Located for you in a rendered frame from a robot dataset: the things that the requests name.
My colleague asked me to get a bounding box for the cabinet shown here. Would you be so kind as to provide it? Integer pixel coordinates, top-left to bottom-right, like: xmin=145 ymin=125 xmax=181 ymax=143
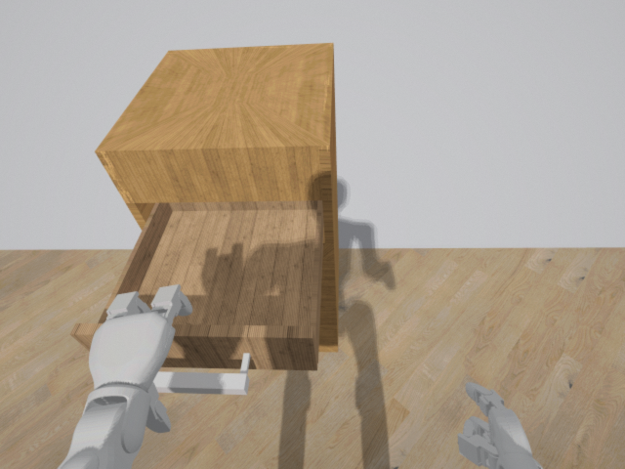
xmin=95 ymin=43 xmax=339 ymax=353

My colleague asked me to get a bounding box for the robot left forearm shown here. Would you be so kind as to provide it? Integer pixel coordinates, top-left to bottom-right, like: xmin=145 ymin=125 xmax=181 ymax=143
xmin=58 ymin=384 xmax=151 ymax=469

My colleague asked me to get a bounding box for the drawer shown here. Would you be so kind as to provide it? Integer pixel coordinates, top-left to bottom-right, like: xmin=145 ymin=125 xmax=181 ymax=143
xmin=70 ymin=200 xmax=324 ymax=370

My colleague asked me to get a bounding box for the left robot hand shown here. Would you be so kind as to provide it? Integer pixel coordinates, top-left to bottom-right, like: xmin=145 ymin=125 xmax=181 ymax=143
xmin=89 ymin=284 xmax=192 ymax=433

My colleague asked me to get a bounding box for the right robot hand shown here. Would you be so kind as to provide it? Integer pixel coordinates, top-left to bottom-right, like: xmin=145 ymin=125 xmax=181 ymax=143
xmin=457 ymin=382 xmax=533 ymax=469

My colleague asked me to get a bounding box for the handle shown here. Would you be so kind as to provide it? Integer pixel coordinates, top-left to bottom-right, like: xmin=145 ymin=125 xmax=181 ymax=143
xmin=153 ymin=353 xmax=251 ymax=395

